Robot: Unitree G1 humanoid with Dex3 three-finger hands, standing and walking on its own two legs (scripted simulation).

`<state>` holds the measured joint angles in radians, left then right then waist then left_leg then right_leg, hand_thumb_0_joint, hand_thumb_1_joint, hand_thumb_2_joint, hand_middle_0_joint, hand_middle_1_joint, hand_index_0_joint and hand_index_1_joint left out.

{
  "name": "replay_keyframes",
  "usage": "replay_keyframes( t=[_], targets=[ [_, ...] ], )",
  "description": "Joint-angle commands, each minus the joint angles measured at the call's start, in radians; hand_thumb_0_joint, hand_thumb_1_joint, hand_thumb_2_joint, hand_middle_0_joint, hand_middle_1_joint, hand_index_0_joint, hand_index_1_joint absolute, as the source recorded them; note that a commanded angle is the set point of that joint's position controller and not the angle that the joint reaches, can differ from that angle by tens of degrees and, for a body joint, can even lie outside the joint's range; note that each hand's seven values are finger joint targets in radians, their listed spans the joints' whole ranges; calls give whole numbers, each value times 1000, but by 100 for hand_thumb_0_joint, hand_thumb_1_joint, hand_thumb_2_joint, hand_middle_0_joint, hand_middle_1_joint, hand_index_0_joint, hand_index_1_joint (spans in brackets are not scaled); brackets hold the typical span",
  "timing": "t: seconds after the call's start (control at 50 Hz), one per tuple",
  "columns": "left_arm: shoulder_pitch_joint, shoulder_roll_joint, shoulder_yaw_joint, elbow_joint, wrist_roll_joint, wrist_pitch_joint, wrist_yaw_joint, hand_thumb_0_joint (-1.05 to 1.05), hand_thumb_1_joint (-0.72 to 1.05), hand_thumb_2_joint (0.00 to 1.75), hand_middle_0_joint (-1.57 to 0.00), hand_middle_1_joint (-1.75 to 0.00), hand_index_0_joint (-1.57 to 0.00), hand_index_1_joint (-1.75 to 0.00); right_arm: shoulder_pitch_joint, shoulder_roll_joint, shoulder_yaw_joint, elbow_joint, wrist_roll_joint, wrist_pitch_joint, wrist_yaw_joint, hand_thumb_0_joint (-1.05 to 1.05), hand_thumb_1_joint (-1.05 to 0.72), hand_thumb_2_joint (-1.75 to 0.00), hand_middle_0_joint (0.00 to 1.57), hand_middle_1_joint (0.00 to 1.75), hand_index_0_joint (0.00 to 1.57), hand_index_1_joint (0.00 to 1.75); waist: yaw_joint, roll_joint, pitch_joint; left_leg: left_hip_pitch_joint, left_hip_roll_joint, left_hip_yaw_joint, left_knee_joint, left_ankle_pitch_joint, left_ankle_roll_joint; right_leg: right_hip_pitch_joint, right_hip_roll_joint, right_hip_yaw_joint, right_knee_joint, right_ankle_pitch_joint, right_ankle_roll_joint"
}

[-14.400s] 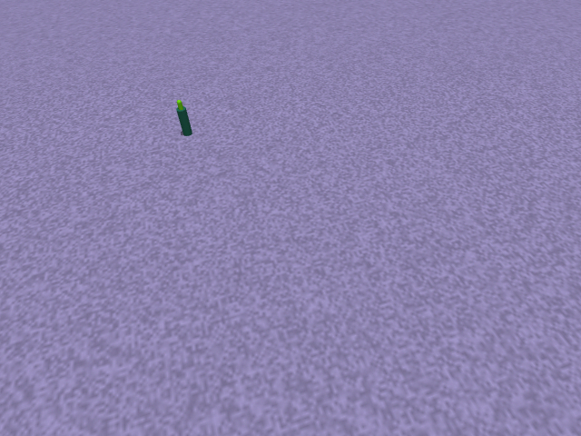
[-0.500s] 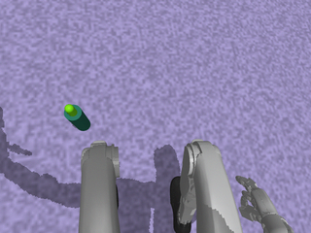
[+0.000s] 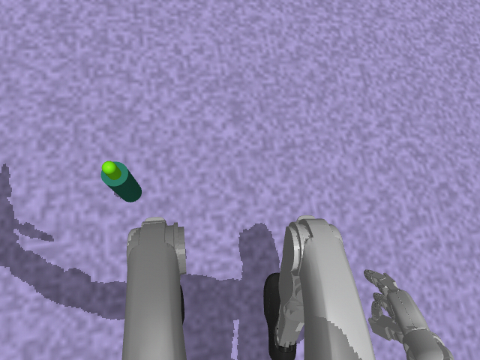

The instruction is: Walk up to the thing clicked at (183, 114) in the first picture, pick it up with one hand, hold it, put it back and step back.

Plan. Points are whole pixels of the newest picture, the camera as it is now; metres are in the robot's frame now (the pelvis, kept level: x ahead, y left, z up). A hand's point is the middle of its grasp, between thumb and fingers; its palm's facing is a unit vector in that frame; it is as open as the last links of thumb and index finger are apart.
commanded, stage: go down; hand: left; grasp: from the side
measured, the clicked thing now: (121, 181) +0.43 +0.26 -0.26
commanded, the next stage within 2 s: none
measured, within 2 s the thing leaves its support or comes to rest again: neither
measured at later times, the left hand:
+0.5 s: hand out of the picture +0.35 +0.44 +0.04, palm faces +0.25 -0.97 -0.06, open 17.6 cm
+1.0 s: hand out of the picture +0.35 +0.44 +0.03, palm faces +0.24 -0.97 -0.06, open 17.6 cm
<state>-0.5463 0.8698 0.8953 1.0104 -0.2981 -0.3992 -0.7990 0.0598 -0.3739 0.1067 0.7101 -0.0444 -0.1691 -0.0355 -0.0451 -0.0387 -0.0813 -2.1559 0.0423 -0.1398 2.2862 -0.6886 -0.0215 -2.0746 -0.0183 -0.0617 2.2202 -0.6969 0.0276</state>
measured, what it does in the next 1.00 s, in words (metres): stands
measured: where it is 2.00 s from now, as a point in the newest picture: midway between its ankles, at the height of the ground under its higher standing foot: (226, 337)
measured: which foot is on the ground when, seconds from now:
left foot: down 0.00-1.00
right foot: down 0.00-1.00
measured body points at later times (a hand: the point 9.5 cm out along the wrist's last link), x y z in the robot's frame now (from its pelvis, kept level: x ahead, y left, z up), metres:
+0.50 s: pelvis +0.00 +0.00 +0.00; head +0.20 +0.08 +0.40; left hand +0.33 +0.49 +0.04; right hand +0.18 -0.27 -0.10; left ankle +0.08 +0.13 -0.34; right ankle +0.10 -0.13 -0.34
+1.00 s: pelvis +0.00 +0.00 -0.01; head +0.21 +0.07 +0.39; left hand +0.34 +0.49 +0.04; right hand +0.17 -0.28 -0.11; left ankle +0.08 +0.13 -0.34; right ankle +0.10 -0.13 -0.34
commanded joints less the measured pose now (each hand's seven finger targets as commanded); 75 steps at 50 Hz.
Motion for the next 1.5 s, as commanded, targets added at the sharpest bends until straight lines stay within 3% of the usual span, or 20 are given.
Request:
replay_keyframes(
  t=[0.0, 0.14, 0.28, 0.34, 0.42, 0.52, 0.6, 0.78, 0.8, 0.86, 0.94, 0.96, 1.0, 1.04, 1.12, 1.22, 1.26, 1.38, 1.44, 1.48],
  targets=[
    [-151, 448, 75, -195, -46, -63, 0, 0, -61, 3, -7, -7, -7, -7, 114, -233, -86, -51, 7, -30, -23, 0, -92, -91, 20, 30, 20, 30, 47, 223, -618, 463, -15, 77, -285, 138, 45, 276, 35, -37, -226, 114, -59],
    [-146, 441, 66, -198, -44, -54, -3, 0, -61, 4, -7, -7, -6, -7, 114, -232, -92, -53, 13, -31, -26, 0, -92, -91, 20, 30, 20, 30, 48, 242, -617, 487, -14, 73, -305, 125, 42, 252, 37, -39, -230, 104, -63],
    [-138, 416, 51, -179, -36, -55, -4, 0, -61, 4, -7, -8, -7, -8, 126, -245, -88, -41, 6, -28, -26, 0, -92, -90, 20, 30, 20, 30, 39, 272, -618, 546, -12, 58, -298, 207, 34, 223, 34, -51, -201, 158, -68],
    [-144, 447, 73, -217, -29, -58, 5, 0, -61, 4, -7, -8, -7, -8, 128, -241, -90, -45, 5, -22, -24, 0, -92, -90, 20, 30, 20, 30, 51, 288, -658, 565, -12, 55, -308, 214, 31, 250, 31, -52, -198, 162, -68],
    [-166, 454, 72, -226, -37, -59, 9, 0, -61, 4, -7, -8, -6, -8, 119, -232, -88, -50, 8, -24, -25, 0, -92, -90, 20, 30, 20, 30, 51, 264, -633, 506, -14, 72, -313, 131, 40, 269, 35, -40, -224, 109, -63],
    [-141, 402, 34, -175, -34, -53, 1, 0, -61, 3, -7, -7, -7, -7, 115, -235, -87, -54, 13, -26, -23, 0, -92, -90, 20, 30, 20, 30, 34, 251, -570, 483, -12, 58, -325, 94, 41, 217, 37, -52, -219, 87, -65],
    [-175, 454, 56, -210, -40, -70, -6, 0, -61, 2, -7, -7, -7, -7, 110, -242, -86, -57, 13, -27, -25, 0, -92, -90, 20, 30, 20, 30, 36, 272, -602, 504, -12, 54, -317, 104, 39, 224, 35, -52, -210, 94, -64],
    [-155, 471, 70, -141, -30, -65, -11, 0, -61, 3, -7, -8, -7, -8, 117, -244, -77, -53, 7, -25, -22, 0, -92, -90, 20, 30, 20, 30, 35, 252, -603, 495, -12, 57, -300, 136, 39, 234, 36, -51, -202, 111, -64],
    [-152, 444, 54, -133, -33, -65, -14, 0, -61, 3, -7, -8, -7, -8, 114, -246, -77, -53, 8, -26, -22, 0, -92, -90, 20, 30, 20, 30, 30, 248, -582, 490, -13, 61, -294, 126, 40, 216, 37, -52, -204, 106, -64],
    [-182, 486, 78, -191, -39, -75, -18, 0, -61, 2, -8, -8, -7, -8, 118, -248, -76, -48, 5, -27, -22, 0, -93, -90, 20, 30, 20, 30, 41, 279, -622, 504, -13, 64, -293, 140, 39, 244, 36, -50, -199, 117, -65],
    [-182, 468, 64, -170, -37, -67, -16, 0, -61, 3, -7, -9, -7, -9, 119, -243, -74, -48, 5, -27, -22, 0, -92, -90, 20, 30, 20, 30, 32, 248, -609, 470, -15, 71, -284, 129, 44, 255, 38, -45, -208, 109, -61],
    [-154, 481, 78, -150, -36, -63, -12, 0, -61, 2, -8, -8, -8, -8, 116, -241, -73, -46, 3, -27, -21, 0, -92, -90, 20, 30, 20, 30, 45, 232, -608, 454, -15, 76, -276, 132, 45, 275, 38, -39, -213, 109, -59],
    [-157, 473, 73, -147, -35, -63, -13, 0, -61, 2, -8, -8, -8, -9, 121, -241, -72, -47, 3, -27, -20, 0, -93, -90, 20, 30, 20, 30, 35, 229, -607, 459, -14, 73, -270, 137, 45, 261, 39, -44, -207, 112, -60],
    [-167, 516, 94, -202, -35, -66, -12, 0, -61, 2, -8, -8, -8, -8, 111, -246, -76, -52, 4, -24, -21, 0, -93, -90, 20, 30, 20, 30, 58, 279, -640, 496, -13, 70, -288, 150, 39, 260, 38, -46, -197, 119, -65],
    [-137, 433, 54, -176, -44, -53, -20, 0, -61, 3, -7, -8, -7, -8, 116, -245, -81, -50, 10, -24, -20, 0, -92, -90, 20, 30, 20, 30, 37, 264, -608, 494, -13, 64, -294, 137, 38, 230, 39, -52, -200, 115, -65],
    [-171, 481, 74, -206, -45, -60, -16, 0, -61, 2, -7, -9, -8, -8, 116, -245, -77, -54, 9, -25, -22, 0, -92, -90, 20, 30, 20, 30, 41, 267, -621, 494, -12, 59, -288, 147, 39, 239, 38, -53, -193, 119, -65],
    [-141, 443, 65, -182, -47, -57, -13, 0, -61, 3, -7, -9, -7, -8, 116, -243, -79, -49, 10, -26, -21, 0, -92, -90, 20, 30, 20, 30, 43, 261, -607, 488, -14, 66, -291, 137, 40, 244, 39, -51, -202, 113, -64],
    [-158, 435, 55, -217, -47, -62, -17, 0, -61, 3, -7, -9, -7, -8, 120, -245, -85, -45, 8, -29, -22, 0, -92, -90, 20, 30, 20, 30, 42, 279, -626, 520, -12, 63, -292, 149, 36, 231, 39, -51, -198, 125, -67],
    [-163, 465, 63, -220, -37, -57, -10, 0, -61, 3, -7, -10, -8, -9, 120, -242, -85, -45, 9, -27, -23, 0, -92, -90, 20, 30, 20, 30, 45, 279, -635, 516, -13, 63, -298, 167, 36, 247, 36, -49, -195, 135, -66],
    [-133, 427, 51, -183, -35, -50, -6, 0, -61, 3, -7, -9, -7, -9, 117, -237, -86, -47, 10, -27, -24, 0, -92, -90, 20, 30, 20, 30, 45, 259, -610, 503, -14, 63, -299, 144, 39, 234, 38, -49, -204, 118, -66]
  ],
)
